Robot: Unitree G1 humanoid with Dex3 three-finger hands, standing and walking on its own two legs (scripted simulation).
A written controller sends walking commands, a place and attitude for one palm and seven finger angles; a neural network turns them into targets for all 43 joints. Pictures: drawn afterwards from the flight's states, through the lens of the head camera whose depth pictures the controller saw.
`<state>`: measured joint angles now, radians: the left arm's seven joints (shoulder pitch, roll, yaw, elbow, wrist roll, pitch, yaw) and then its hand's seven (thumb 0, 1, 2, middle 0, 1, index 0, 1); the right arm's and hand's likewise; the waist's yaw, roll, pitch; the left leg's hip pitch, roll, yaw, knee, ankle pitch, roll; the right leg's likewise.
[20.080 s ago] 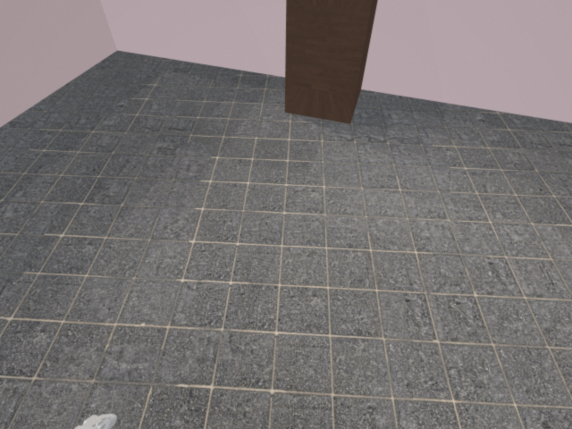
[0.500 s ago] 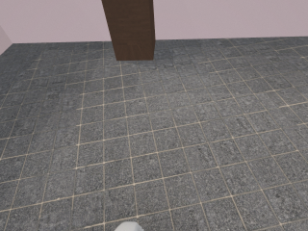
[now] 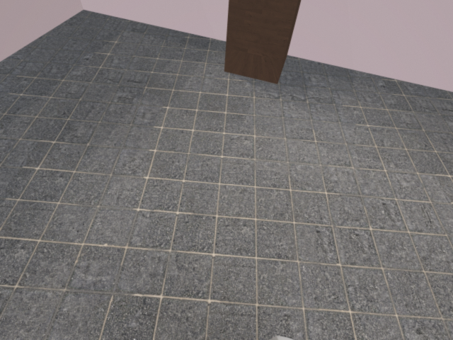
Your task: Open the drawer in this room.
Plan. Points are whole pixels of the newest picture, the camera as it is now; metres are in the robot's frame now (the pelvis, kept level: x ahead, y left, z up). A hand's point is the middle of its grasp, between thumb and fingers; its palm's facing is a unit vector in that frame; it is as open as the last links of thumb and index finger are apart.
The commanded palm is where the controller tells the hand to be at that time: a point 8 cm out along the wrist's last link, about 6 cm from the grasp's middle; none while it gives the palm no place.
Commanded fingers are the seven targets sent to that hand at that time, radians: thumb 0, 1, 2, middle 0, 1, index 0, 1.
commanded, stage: turn or walk to find it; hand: left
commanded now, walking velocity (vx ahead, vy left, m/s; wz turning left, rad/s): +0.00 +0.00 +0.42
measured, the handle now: out of the picture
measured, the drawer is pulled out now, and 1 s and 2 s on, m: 0.00 0.00 0.00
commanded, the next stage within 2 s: stand and wait in 0.14 s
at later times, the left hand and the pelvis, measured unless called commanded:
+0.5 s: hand out of the picture +0.04 +0.13 -0.15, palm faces +0.13 -0.96 -0.26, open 7.3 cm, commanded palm none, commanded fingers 0.00 0.90 0.90 -0.20 -0.30 -0.20 -0.30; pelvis -0.01 -0.06 +0.00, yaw +7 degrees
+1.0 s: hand out of the picture -0.06 +0.13 -0.17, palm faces +0.20 -0.96 -0.17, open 7.4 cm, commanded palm none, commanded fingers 0.00 0.90 0.90 -0.20 -0.30 -0.20 -0.30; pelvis -0.01 -0.04 +0.00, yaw +9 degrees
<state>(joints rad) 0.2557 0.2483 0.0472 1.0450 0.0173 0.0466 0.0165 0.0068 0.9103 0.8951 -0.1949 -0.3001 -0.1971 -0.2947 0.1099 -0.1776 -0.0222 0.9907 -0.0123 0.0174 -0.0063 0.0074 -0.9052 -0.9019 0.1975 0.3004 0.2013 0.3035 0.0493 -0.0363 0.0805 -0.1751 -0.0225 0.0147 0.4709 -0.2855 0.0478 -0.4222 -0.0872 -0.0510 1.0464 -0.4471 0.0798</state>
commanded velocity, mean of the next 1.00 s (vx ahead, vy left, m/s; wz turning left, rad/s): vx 0.09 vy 0.00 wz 0.07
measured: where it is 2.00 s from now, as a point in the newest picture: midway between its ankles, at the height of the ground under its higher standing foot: (227, 296)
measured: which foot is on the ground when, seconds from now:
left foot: down 0.00-0.30, up 0.32-0.72, down 0.74-1.00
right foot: up 0.00-0.28, down 0.30-0.76, up 0.78-1.00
